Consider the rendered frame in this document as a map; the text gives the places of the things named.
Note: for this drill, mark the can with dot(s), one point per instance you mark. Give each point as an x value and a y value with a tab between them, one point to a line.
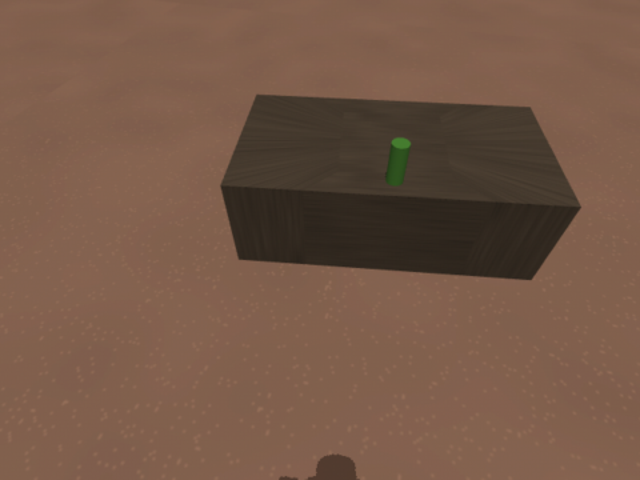
397	163

